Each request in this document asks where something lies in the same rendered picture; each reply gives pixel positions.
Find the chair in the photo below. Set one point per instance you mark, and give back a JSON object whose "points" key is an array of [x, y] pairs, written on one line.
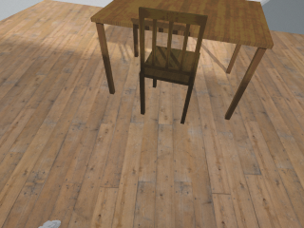
{"points": [[172, 65]]}

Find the table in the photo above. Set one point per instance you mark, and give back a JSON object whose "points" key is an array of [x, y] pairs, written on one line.
{"points": [[240, 22]]}

